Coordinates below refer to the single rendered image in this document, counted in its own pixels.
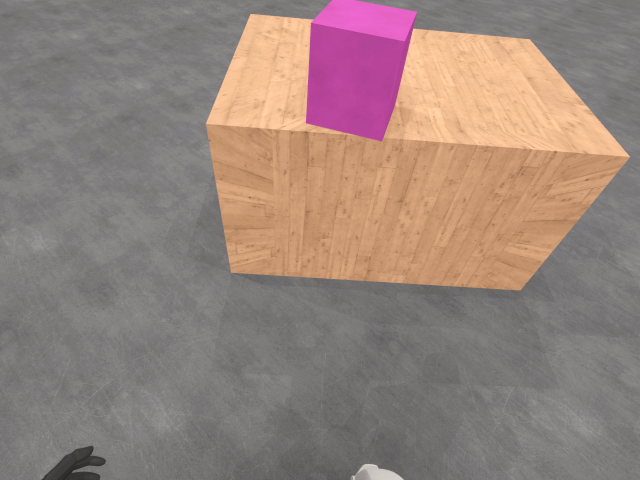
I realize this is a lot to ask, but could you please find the pedestal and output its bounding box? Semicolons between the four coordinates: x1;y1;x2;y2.
206;14;630;290

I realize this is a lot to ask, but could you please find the right robot shin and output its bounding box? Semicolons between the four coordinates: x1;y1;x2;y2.
356;464;378;474

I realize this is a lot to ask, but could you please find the left robot hand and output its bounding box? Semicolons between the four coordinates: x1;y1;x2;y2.
42;446;106;480

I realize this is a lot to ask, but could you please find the carton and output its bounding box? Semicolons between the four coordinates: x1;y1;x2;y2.
306;0;417;141

